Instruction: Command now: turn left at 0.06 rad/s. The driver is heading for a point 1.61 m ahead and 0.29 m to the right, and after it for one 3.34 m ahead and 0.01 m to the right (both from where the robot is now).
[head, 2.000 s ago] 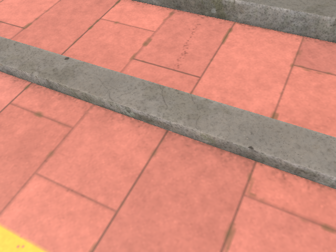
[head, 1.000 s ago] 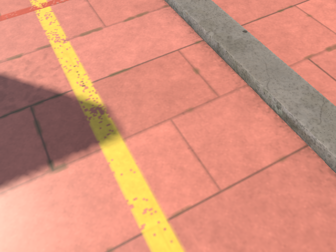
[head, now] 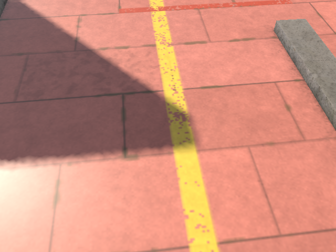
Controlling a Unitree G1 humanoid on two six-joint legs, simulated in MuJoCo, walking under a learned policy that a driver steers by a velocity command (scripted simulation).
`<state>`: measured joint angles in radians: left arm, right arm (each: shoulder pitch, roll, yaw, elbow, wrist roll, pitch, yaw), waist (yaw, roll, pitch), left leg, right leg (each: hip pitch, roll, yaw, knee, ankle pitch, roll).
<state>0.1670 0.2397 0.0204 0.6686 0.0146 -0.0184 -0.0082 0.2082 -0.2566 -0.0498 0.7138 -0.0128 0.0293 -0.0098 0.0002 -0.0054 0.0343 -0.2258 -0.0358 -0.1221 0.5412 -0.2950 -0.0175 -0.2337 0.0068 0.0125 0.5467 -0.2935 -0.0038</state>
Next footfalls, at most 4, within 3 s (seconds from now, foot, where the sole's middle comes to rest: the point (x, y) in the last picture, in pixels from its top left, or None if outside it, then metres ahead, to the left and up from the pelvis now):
0.72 right None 0.38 -0.13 -0.77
1.30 left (152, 209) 0.69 0.10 -0.77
1.84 right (209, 157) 0.96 -0.17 -0.77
2.32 left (187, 108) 1.29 -0.08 -0.77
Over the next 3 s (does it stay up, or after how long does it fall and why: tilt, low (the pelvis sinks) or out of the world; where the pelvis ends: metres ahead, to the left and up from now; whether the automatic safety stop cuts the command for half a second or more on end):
stays up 1.40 -0.30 0.01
